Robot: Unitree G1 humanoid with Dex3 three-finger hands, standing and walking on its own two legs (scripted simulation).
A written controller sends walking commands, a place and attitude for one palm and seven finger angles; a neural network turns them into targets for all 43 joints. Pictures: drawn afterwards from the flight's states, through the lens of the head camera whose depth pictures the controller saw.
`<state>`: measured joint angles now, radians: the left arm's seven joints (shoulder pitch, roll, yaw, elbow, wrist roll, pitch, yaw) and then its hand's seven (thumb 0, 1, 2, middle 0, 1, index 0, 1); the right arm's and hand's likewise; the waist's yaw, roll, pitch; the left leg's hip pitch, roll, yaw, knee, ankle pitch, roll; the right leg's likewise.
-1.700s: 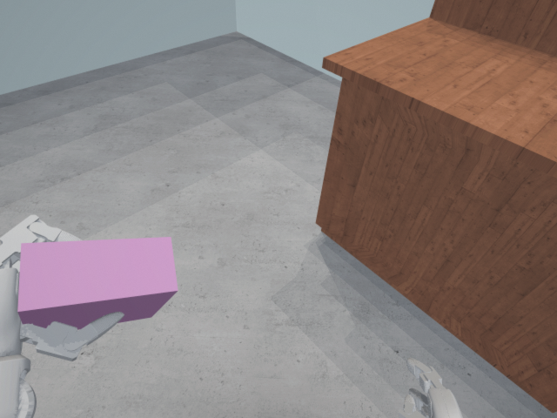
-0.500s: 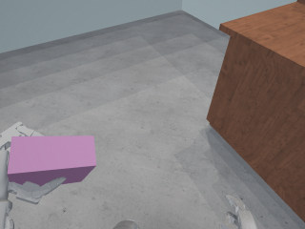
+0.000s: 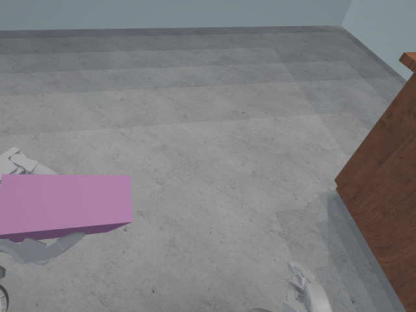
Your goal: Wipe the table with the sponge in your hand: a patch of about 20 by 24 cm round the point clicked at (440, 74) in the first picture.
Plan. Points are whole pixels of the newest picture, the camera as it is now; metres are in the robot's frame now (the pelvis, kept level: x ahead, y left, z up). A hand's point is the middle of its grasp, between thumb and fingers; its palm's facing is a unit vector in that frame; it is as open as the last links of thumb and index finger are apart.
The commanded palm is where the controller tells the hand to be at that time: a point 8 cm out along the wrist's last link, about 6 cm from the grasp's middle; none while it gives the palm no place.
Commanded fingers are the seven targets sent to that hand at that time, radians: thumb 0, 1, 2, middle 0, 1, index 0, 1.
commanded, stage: walk around to get in front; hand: left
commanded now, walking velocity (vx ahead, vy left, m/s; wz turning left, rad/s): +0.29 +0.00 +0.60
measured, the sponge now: (85, 208) +0.22 +0.20 +0.16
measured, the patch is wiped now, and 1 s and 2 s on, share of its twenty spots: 0.00 0.00 0.00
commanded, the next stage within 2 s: none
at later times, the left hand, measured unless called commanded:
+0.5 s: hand out of the picture +0.12 +0.27 +0.18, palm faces +0.65 -0.65 -0.40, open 10.0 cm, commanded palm +0.06 +0.29 +0.18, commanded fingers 0.00 0.10 1.30 -1.20 -1.60 -1.20 -1.60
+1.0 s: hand out of the picture +0.16 +0.29 +0.16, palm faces +0.77 -0.48 -0.42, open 10.0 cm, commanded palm +0.09 +0.29 +0.18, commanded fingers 0.00 0.10 1.30 -1.20 -1.60 -1.20 -1.60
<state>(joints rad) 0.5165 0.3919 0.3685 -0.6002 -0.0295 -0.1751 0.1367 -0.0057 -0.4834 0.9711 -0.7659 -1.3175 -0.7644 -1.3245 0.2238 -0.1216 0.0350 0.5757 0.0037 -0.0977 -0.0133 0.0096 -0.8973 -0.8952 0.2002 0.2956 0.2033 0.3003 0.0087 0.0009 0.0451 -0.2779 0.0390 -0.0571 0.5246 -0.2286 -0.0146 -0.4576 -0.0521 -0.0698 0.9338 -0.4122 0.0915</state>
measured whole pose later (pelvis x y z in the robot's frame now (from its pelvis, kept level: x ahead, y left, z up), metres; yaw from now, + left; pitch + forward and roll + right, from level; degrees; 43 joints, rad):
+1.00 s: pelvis +0.08 -0.03 -0.02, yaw +28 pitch -2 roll +0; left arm 0.36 0.31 0.32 -0.37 0.00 -0.17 0.14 -0.01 -0.48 0.98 -0.77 -1.32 -0.77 -1.33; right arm 0.21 -0.19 0.02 0.70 0.00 -0.07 -0.06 0.01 -0.90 -0.89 0.20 0.30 0.21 0.30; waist 0.05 0.08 0.04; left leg -0.40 0.05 -0.02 1.07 -0.46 0.01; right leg -0.32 -0.09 -0.20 0.68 -0.31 -0.03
